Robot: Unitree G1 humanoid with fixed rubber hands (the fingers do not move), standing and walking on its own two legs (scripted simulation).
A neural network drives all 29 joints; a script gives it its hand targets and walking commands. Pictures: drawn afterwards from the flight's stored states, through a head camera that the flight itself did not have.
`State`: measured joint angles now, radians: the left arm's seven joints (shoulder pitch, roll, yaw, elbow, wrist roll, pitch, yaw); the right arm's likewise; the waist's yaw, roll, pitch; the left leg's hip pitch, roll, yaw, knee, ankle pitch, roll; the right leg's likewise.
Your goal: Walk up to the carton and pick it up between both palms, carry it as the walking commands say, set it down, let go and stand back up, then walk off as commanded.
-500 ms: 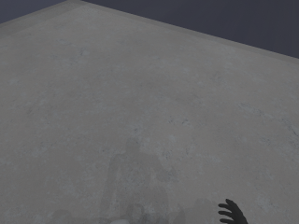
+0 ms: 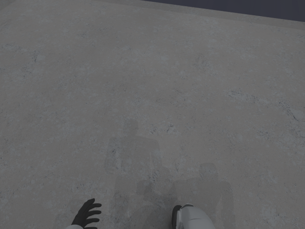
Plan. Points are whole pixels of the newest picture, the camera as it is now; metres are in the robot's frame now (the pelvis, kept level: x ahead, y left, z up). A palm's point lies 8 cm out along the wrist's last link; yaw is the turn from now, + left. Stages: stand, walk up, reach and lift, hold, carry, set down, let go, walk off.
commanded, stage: stand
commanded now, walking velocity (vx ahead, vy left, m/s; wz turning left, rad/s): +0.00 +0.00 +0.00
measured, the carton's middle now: out of the picture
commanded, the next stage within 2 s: none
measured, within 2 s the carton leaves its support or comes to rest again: neither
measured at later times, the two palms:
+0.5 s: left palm out of the picture +0.12 +0.19 -0.13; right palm (225, 179) +0.24 -0.21 -0.10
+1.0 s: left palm (82, 209) +0.18 +0.21 -0.12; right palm (223, 207) +0.17 -0.19 -0.12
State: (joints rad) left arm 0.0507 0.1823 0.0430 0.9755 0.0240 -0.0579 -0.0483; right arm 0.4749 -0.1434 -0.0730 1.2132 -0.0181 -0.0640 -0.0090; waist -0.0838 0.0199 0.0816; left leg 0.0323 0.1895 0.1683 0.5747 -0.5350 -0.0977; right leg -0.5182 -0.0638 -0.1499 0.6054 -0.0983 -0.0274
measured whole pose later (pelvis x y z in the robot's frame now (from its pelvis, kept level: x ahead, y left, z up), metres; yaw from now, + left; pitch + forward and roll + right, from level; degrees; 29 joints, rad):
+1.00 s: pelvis +0.21 +0.01 +0.03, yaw +0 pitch +0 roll +1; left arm 0.28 0.11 -0.01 1.20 0.01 -0.02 0.05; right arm 0.30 -0.10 0.01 1.23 0.00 -0.03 -0.04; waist -0.01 0.00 0.02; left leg -0.11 -0.02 0.17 0.35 -0.24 0.05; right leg -0.01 -0.08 -0.14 0.34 -0.31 0.03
